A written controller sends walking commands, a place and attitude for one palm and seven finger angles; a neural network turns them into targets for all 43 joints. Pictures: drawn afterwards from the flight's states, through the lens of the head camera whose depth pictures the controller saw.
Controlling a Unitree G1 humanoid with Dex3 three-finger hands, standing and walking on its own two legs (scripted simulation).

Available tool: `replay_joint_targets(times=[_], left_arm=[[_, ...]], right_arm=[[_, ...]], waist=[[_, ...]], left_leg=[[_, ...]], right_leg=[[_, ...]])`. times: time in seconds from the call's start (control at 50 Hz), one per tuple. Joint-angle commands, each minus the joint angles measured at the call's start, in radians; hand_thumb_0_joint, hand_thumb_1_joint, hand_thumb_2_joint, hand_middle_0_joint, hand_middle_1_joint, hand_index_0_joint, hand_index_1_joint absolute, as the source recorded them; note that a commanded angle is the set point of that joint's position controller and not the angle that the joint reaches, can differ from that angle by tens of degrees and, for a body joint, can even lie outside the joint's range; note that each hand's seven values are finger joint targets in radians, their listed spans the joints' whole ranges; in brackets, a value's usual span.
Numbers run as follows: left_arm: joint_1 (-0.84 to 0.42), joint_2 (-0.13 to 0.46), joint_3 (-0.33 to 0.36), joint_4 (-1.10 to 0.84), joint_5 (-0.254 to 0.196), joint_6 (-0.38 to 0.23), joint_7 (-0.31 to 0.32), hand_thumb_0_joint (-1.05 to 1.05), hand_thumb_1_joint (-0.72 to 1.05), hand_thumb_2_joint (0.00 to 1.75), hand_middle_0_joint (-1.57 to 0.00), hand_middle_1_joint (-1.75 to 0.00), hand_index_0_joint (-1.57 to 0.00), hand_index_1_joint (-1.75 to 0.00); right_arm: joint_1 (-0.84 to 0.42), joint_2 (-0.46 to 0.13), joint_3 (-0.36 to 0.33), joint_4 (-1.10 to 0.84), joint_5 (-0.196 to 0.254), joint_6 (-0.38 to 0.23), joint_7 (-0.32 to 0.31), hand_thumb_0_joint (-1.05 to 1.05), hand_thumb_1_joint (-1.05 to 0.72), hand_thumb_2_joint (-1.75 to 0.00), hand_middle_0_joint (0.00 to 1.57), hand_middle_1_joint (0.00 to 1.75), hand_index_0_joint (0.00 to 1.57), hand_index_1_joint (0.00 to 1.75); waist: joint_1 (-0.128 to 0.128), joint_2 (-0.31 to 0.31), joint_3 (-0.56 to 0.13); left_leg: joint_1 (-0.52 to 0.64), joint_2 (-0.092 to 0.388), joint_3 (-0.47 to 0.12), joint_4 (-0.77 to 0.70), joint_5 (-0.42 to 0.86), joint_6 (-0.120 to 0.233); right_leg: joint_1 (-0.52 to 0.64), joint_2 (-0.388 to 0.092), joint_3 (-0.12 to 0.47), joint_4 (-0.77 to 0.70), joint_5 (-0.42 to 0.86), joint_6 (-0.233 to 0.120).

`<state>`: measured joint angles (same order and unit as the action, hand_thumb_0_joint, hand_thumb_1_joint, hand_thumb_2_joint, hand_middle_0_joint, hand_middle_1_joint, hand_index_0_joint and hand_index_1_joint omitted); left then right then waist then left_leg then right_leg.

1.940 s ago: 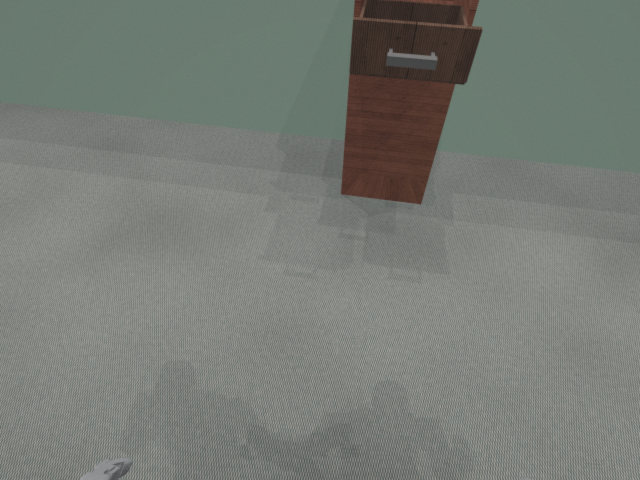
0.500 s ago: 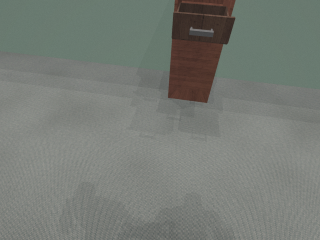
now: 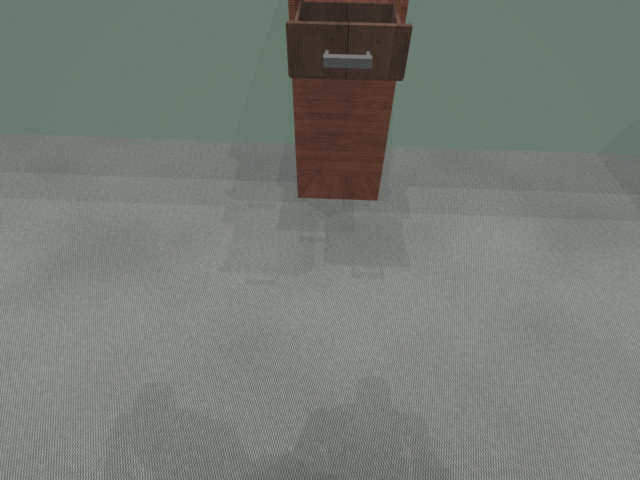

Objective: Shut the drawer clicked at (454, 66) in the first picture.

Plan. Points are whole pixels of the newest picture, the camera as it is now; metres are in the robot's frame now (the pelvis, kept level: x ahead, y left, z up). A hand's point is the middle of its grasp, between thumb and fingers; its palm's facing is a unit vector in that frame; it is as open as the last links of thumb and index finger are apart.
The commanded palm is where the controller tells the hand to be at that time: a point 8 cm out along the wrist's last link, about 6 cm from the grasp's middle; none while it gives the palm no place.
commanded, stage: walk to a spot facing it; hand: left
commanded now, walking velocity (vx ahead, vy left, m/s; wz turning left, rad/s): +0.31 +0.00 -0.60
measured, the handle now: (347, 57) +1.11 +0.01 +0.03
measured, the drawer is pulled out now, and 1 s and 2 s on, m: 0.29 0.29 0.29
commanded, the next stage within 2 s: turn to face it in 1.20 s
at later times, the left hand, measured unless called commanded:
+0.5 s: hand out of the picture +0.15 +0.17 -0.16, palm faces -0.10 -0.97 -0.21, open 7.4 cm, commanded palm none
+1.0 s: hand (293, 254) +0.57 +0.10 -0.15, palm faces -0.50 -0.85 -0.18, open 7.4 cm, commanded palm none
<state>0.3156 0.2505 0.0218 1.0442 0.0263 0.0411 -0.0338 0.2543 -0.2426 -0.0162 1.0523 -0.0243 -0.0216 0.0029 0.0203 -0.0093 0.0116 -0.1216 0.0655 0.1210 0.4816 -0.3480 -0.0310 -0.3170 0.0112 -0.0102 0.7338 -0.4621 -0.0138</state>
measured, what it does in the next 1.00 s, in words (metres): walks ahead, turning right: left foot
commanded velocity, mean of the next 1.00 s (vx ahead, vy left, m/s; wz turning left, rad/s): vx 0.33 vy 0.00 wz -0.53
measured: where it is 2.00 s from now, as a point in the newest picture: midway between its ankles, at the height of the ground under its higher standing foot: (394, 378)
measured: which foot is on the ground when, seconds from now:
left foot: down 0.00-0.08, up 0.10-0.58, down 0.60-1.00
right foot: down 0.00-0.60, up 0.62-1.00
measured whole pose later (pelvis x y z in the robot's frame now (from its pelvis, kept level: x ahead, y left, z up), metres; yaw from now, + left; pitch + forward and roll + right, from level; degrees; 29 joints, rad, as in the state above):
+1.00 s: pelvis +0.38 -0.01 +0.01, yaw -30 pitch +0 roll +0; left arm 0.14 0.23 0.08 0.92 0.04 0.04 -0.05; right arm 0.43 -0.19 -0.04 1.05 -0.02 -0.07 -0.02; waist -0.03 -0.03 0.06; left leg -0.02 0.07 0.35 0.36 -0.33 0.02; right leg -0.67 -0.11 -0.07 0.97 -0.10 0.02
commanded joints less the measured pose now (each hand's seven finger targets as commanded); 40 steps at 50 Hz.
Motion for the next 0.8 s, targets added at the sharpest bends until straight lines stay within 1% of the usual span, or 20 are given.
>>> replay_joint_targets(times=[0.0,0.02,0.04,0.06,0.08,0.14,0.18,0.26,0.34,0.44,0.48,0.52,0.54,0.56,0.58,0.6,0.62,0.64,0.7,0.78], left_arm=[[-0.025,0.061,0.043,-0.114,-0.006,-0.057,-0.013,0.00,0.90,0.90,-0.20,-0.30,-0.20,-0.30],[0.107,0.073,0.050,-0.067,-0.002,-0.062,-0.011,0.00,0.90,0.90,-0.20,-0.30,-0.20,-0.30],[0.243,0.186,0.075,-0.030,0.005,-0.077,0.005,0.00,0.90,0.90,-0.20,-0.30,-0.20,-0.30],[0.315,0.254,0.088,-0.018,-0.008,-0.084,0.023,0.00,0.90,0.90,-0.20,-0.30,-0.20,-0.30],[0.304,0.228,0.085,-0.023,-0.017,-0.085,0.038,0.00,0.90,0.90,-0.20,-0.30,-0.20,-0.30],[0.156,0.134,0.062,-0.063,-0.011,-0.097,0.041,0.00,0.90,0.90,-0.20,-0.30,-0.20,-0.30],[0.135,0.107,0.054,-0.069,-0.006,-0.106,0.041,0.00,0.90,0.90,-0.20,-0.30,-0.20,-0.30],[0.150,0.091,0.054,-0.055,-0.006,-0.120,0.043,0.00,0.90,0.90,-0.20,-0.30,-0.20,-0.30],[0.190,0.081,0.053,-0.036,-0.003,-0.126,0.051,0.00,0.90,0.90,-0.20,-0.30,-0.20,-0.30],[0.213,0.082,0.053,-0.028,0.005,-0.118,0.062,0.00,0.90,0.90,-0.20,-0.30,-0.20,-0.30],[0.188,0.094,0.058,-0.039,0.004,-0.114,0.064,0.00,0.90,0.90,-0.20,-0.30,-0.20,-0.30],[0.141,0.116,0.067,-0.051,-0.002,-0.116,0.061,0.00,0.90,0.90,-0.20,-0.30,-0.20,-0.30],[0.134,0.104,0.071,-0.054,-0.005,-0.116,0.059,0.00,0.90,0.90,-0.20,-0.30,-0.20,-0.30],[0.158,0.057,0.072,-0.070,-0.020,-0.115,0.047,0.00,0.90,0.90,-0.20,-0.30,-0.20,-0.30],[0.178,0.015,0.064,-0.089,-0.026,-0.118,0.036,0.00,0.90,0.90,-0.20,-0.30,-0.20,-0.30],[0.107,0.046,0.067,-0.101,-0.017,-0.114,0.039,0.00,0.90,0.90,-0.20,-0.30,-0.20,-0.30],[0.077,0.036,0.067,-0.100,-0.011,-0.105,0.035,0.00,0.90,0.90,-0.20,-0.30,-0.20,-0.30],[0.040,0.027,0.065,-0.105,-0.004,-0.099,0.022,0.00,0.90,0.90,-0.20,-0.30,-0.20,-0.30],[0.062,-0.016,0.067,-0.095,0.009,-0.051,0.000,0.00,0.90,0.90,-0.20,-0.30,-0.20,-0.30],[0.021,-0.033,0.073,-0.120,0.014,-0.019,-0.009,0.00,0.90,0.90,-0.20,-0.30,-0.20,-0.30]], right_arm=[[-0.020,-0.211,-0.063,-0.052,-0.001,-0.026,-0.025,0.00,-0.90,-0.90,0.20,0.30,0.20,0.30],[-0.040,-0.194,-0.060,-0.056,0.002,-0.025,-0.021,0.00,-0.90,-0.90,0.20,0.30,0.20,0.30],[-0.056,-0.126,-0.045,-0.092,0.015,-0.024,-0.011,0.00,-0.90,-0.90,0.20,0.30,0.20,0.30],[-0.132,-0.081,-0.030,-0.155,0.011,-0.034,-0.004,0.00,-0.90,-0.90,0.20,0.30,0.20,0.30],[-0.155,-0.116,-0.040,-0.159,0.007,-0.039,-0.007,0.00,-0.90,-0.90,0.20,0.30,0.20,0.30],[-0.142,-0.087,-0.049,-0.123,0.004,-0.038,-0.001,0.00,-0.90,-0.90,0.20,0.30,0.20,0.30],[-0.096,-0.055,-0.049,-0.109,-0.001,-0.023,0.003,0.00,-0.90,-0.90,0.20,0.30,0.20,0.30],[-0.096,-0.033,-0.055,-0.131,0.001,-0.011,0.013,0.00,-0.90,-0.90,0.20,0.30,0.20,0.30],[-0.186,-0.027,-0.054,-0.181,0.003,-0.020,0.020,0.00,-0.90,-0.90,0.20,0.30,0.20,0.30],[-0.297,-0.001,-0.043,-0.235,0.009,-0.033,0.025,0.00,-0.90,-0.90,0.20,0.30,0.20,0.30],[-0.274,-0.002,-0.042,-0.239,0.012,-0.041,0.022,0.00,-0.90,-0.90,0.20,0.30,0.20,0.30],[-0.100,-0.033,-0.053,-0.186,0.010,-0.049,0.005,0.00,-0.90,-0.90,0.20,0.30,0.20,0.30],[0.054,-0.078,-0.063,-0.139,0.005,-0.053,-0.009,0.00,-0.90,-0.90,0.20,0.30,0.20,0.30],[0.204,-0.191,-0.091,-0.105,-0.008,-0.057,-0.021,0.00,-0.90,-0.90,0.20,0.30,0.20,0.30],[0.279,-0.255,-0.097,-0.088,-0.006,-0.056,-0.021,0.00,-0.90,-0.90,0.20,0.30,0.20,0.30],[0.217,-0.212,-0.082,-0.102,0.003,-0.047,-0.020,0.00,-0.90,-0.90,0.20,0.30,0.20,0.30],[0.131,-0.147,-0.070,-0.113,0.004,-0.053,-0.021,0.00,-0.90,-0.90,0.20,0.30,0.20,0.30],[0.068,-0.094,-0.054,-0.131,0.006,-0.062,-0.023,0.00,-0.90,-0.90,0.20,0.30,0.20,0.30],[0.045,-0.017,-0.034,-0.109,0.004,-0.077,-0.025,0.00,-0.90,-0.90,0.20,0.30,0.20,0.30],[0.073,-0.011,-0.043,-0.097,0.009,-0.085,-0.029,0.00,-0.90,-0.90,0.20,0.30,0.20,0.30]], waist=[[0.015,0.139,0.031],[0.075,0.053,-0.017],[0.129,-0.257,-0.059],[0.140,-0.383,-0.020],[0.124,-0.227,-0.015],[0.048,-0.016,0.069],[0.006,-0.011,0.069],[-0.009,-0.053,0.059],[0.018,-0.079,0.063],[0.056,-0.122,0.082],[0.037,-0.134,0.073],[-0.047,-0.110,-0.005],[-0.107,-0.078,-0.084],[-0.154,0.116,-0.220],[-0.137,0.316,-0.283],[-0.125,0.172,-0.174],[-0.078,0.152,-0.083],[-0.059,0.135,-0.005],[0.003,0.157,0.047],[0.016,0.130,0.067]], left_leg=[[0.007,0.257,-0.110,-0.057,0.196,0.136],[-0.116,0.186,-0.025,0.142,0.151,0.089],[-0.389,0.071,0.067,0.454,-0.034,0.027],[-0.605,-0.021,0.020,0.686,-0.244,0.000],[-0.634,0.024,-0.094,0.727,-0.181,0.015],[-0.581,0.083,-0.111,0.725,-0.006,0.003],[-0.550,0.079,-0.100,0.687,0.057,-0.016],[-0.581,0.072,-0.095,0.628,0.171,-0.034],[-0.651,0.066,-0.089,0.537,0.204,-0.039],[-0.550,0.025,-0.049,0.314,0.163,-0.020],[-0.421,-0.002,-0.039,0.210,0.130,0.000],[-0.150,-0.060,-0.003,0.080,0.173,0.021],[0.101,-0.029,-0.035,0.033,0.228,0.037],[0.359,0.206,-0.303,0.021,0.256,0.104],[0.430,0.461,-0.634,-0.118,0.310,0.199],[0.273,0.474,-0.648,-0.190,0.205,0.238],[0.161,0.420,-0.540,-0.225,0.121,0.197],[0.045,0.384,-0.446,-0.232,0.138,0.181],[-0.120,0.274,-0.156,-0.253,0.239,0.105],[-0.108,0.257,-0.026,-0.299,0.230,0.110]], right_leg=[[-0.022,-0.055,-0.053,-0.111,0.062,-0.004],[0.196,-0.009,-0.086,-0.228,0.190,-0.011],[0.404,-0.185,0.228,-0.397,0.102,-0.077],[0.417,-0.385,0.632,-0.526,0.208,-0.168],[0.437,-0.380,0.600,-0.505,0.252,-0.213],[0.241,-0.315,0.470,-0.505,0.254,-0.222],[0.184,-0.270,0.371,-0.515,0.336,-0.198],[0.195,-0.214,0.292,-0.530,0.378,-0.182],[0.289,-0.206,0.288,-0.507,0.493,-0.183],[0.318,-0.198,0.287,-0.455,0.681,-0.162],[0.287,-0.193,0.288,-0.409,0.784,-0.150],[0.222,-0.147,0.249,-0.243,0.926,-0.122],[0.107,-0.105,0.227,-0.066,0.843,-0.092],[-0.086,0.003,0.134,0.209,0.494,-0.047],[-0.267,0.082,0.057,0.539,-0.096,-0.015],[-0.296,0.010,0.104,0.643,-0.080,-0.029],[-0.329,-0.034,0.095,0.669,0.019,-0.019],[-0.340,-0.073,0.071,0.665,0.074,-0.008],[-0.251,-0.100,0.037,0.588,0.192,0.007],[-0.349,-0.123,0.023,0.552,0.322,0.029]])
